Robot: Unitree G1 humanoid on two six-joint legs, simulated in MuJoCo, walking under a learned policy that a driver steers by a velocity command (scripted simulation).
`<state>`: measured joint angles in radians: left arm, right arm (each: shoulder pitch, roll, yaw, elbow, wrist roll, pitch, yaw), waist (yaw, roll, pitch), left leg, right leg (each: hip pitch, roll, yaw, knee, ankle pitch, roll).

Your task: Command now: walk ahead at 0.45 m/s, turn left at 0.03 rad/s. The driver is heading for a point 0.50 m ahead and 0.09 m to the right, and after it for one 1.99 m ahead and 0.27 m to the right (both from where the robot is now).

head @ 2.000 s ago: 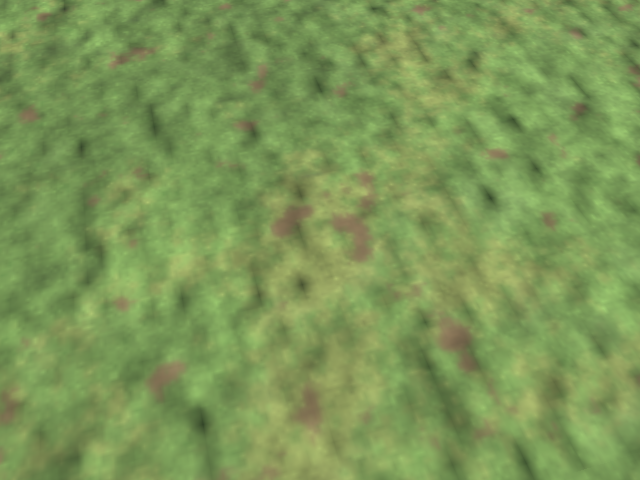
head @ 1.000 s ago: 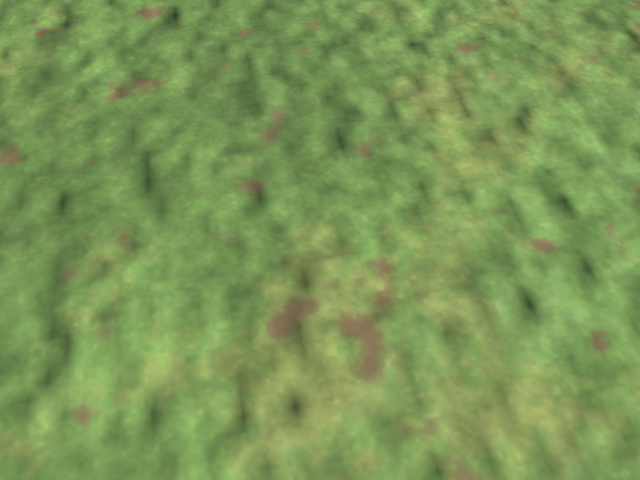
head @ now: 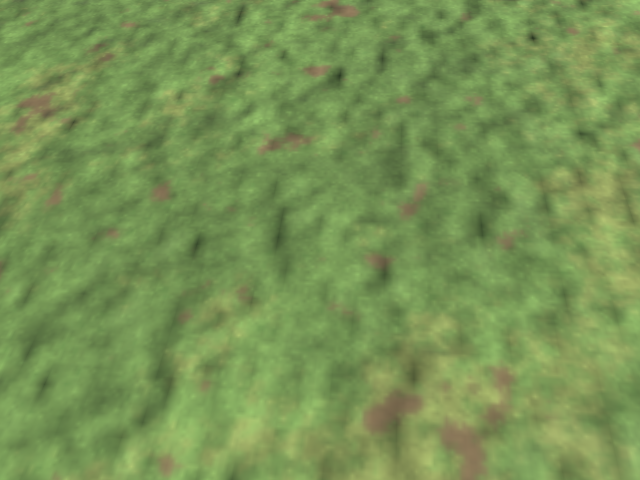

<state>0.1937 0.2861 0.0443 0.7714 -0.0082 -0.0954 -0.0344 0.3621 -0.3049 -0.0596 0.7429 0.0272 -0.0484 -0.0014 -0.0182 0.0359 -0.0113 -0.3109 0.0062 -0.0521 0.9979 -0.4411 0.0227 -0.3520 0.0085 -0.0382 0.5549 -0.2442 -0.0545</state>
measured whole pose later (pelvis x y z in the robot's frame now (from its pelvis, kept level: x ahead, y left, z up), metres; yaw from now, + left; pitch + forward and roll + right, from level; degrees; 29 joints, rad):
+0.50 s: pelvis +0.27 +0.04 -0.01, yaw -3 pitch +2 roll +0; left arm 0.41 0.30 0.04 0.89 -0.02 -0.05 0.00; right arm 0.05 -0.26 -0.04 0.63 0.00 -0.09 0.03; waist 0.06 -0.01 0.05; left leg -0.49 -0.01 0.06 0.58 -0.14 0.06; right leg -0.15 0.01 0.07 0.95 -0.49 -0.02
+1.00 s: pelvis +0.46 +0.00 -0.01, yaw -17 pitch +2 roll +2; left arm 0.15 0.30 0.07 0.63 0.00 -0.01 -0.03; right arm 0.11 -0.30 -0.07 0.76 0.00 -0.02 -0.01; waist 0.01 0.01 0.09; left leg -0.39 0.00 0.03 1.14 -0.56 -0.03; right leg -0.47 0.04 0.00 0.57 -0.13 -0.08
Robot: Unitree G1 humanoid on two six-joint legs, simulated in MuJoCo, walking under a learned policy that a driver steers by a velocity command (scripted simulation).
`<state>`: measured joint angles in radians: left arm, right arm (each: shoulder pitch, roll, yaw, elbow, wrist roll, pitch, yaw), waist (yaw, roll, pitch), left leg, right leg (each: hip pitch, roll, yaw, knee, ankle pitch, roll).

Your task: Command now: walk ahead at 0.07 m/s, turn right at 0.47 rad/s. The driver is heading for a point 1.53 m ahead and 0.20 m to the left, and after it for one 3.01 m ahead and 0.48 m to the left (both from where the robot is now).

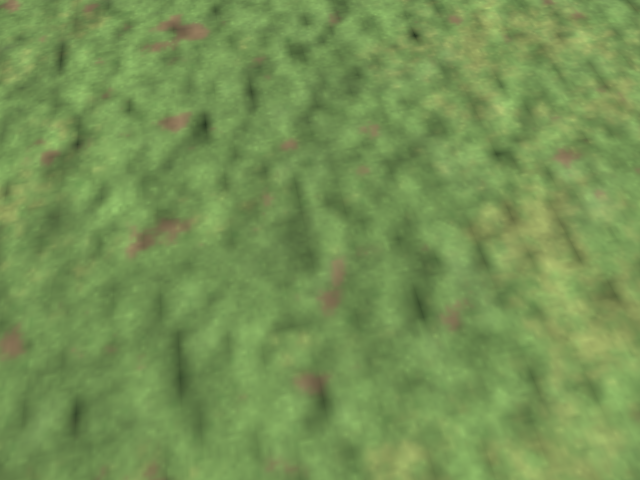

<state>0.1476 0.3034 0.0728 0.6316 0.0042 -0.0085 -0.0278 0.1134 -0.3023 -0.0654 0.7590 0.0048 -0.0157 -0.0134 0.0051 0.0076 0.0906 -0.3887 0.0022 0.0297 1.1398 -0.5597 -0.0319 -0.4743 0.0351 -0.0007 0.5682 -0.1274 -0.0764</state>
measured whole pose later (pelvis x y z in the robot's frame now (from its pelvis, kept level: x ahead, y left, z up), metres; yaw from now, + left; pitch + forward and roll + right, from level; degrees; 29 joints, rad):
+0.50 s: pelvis +0.07 +0.04 +0.01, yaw -5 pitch -1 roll +0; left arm 0.17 0.23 0.04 0.72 0.02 0.03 0.01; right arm 0.22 -0.23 -0.02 0.83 -0.02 -0.03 -0.01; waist 0.00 -0.02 0.02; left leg -0.23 0.01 -0.01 0.55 -0.31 -0.01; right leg -0.31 0.05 0.07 0.52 -0.19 0.00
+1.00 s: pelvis +0.09 +0.06 +0.01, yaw -6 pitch -2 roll +0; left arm 0.16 0.23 0.06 0.90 0.00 0.03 0.04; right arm 0.19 -0.24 -0.01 0.94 -0.01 -0.02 -0.01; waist 0.00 0.00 0.04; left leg -0.14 -0.01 0.01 0.49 -0.32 0.02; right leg -0.24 0.02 0.09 0.50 -0.23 0.02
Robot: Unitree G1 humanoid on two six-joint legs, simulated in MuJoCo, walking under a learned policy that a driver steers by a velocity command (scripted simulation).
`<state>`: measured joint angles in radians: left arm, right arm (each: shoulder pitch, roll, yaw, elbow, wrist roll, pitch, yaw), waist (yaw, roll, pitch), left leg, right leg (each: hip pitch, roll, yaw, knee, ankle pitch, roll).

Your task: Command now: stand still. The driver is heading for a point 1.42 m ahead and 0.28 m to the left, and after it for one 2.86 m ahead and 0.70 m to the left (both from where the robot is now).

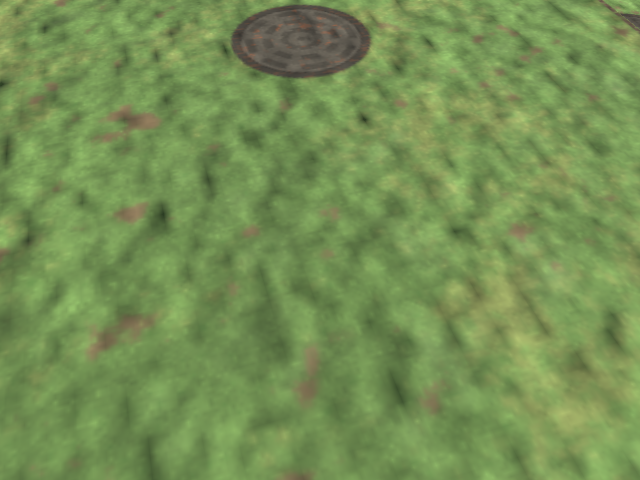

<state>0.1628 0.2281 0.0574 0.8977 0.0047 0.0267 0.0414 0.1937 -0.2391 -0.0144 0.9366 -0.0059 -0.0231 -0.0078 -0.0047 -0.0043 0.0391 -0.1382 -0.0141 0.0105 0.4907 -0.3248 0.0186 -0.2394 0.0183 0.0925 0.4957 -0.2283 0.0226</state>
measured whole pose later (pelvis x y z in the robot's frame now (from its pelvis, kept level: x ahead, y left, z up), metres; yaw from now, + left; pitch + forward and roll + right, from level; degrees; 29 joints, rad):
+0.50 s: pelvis +0.05 -0.02 +0.00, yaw +1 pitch +0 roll +0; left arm 0.15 0.26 0.06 1.03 -0.03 -0.07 0.00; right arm 0.36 -0.28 -0.05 1.03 0.02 -0.04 -0.02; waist -0.04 0.03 0.01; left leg -0.04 0.01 -0.01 0.38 -0.34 0.00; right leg -0.32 -0.03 -0.04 0.59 -0.29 -0.02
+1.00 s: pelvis +0.17 -0.04 -0.01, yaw +0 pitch +0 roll -1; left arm 0.24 0.27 0.05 1.06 -0.03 -0.06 0.02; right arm 0.18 -0.24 -0.05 1.00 0.02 -0.06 -0.01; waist 0.01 -0.03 -0.01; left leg -0.26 0.00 0.04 0.60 -0.34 0.04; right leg -0.12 0.02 -0.04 0.52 -0.41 -0.05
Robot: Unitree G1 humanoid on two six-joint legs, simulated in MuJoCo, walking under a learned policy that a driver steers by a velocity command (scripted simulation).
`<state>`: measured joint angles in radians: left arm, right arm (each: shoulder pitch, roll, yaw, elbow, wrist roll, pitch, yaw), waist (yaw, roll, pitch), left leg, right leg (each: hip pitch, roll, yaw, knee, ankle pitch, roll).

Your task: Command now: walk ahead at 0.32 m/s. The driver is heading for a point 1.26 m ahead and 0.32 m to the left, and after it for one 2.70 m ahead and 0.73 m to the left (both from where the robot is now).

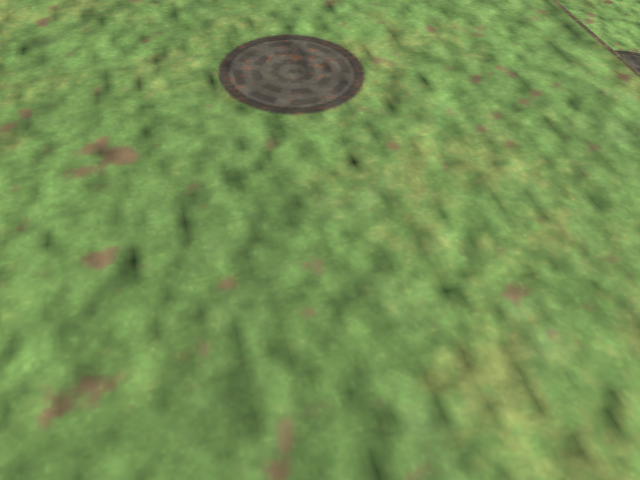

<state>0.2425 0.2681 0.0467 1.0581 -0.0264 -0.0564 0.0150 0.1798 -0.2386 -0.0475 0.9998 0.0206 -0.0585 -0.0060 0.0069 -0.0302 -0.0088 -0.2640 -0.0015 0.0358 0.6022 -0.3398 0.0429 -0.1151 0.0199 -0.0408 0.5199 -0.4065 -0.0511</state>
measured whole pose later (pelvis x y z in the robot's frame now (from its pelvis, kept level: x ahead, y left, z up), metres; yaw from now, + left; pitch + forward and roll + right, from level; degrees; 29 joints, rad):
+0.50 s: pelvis +0.23 -0.04 -0.01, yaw +2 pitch +1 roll +0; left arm -0.05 0.25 0.05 0.88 -0.01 -0.10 -0.03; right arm 0.42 -0.24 -0.05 1.07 0.02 -0.07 -0.01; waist -0.06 0.01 0.06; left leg -0.09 0.02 -0.06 0.87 -0.48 0.01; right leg -0.46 0.00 -0.07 0.57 -0.12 -0.06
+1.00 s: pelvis +0.49 +0.02 -0.01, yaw +18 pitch +1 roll -2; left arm 0.31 0.27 0.07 1.00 -0.01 -0.05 0.03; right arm 0.05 -0.24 -0.07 0.77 0.03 -0.04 0.06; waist 0.04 0.01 0.05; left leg -0.52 0.03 0.08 0.60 -0.13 0.12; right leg 0.10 -0.06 -0.31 0.42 -0.47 0.05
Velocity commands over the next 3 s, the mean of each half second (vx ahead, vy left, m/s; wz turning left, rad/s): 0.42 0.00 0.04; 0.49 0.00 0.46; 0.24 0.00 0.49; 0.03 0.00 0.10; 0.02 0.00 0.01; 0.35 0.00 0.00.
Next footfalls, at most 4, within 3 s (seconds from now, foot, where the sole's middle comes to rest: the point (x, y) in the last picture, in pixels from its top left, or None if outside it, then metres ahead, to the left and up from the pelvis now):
0.44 right None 0.37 -0.14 -0.77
1.00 left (250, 435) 0.63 0.15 -0.77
1.46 right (293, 334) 0.89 0.07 -0.77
1.76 left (214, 412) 0.68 0.24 -0.77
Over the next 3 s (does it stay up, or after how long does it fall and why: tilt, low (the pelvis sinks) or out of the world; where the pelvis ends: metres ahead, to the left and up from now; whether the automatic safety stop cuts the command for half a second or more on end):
stays up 0.91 0.21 0.01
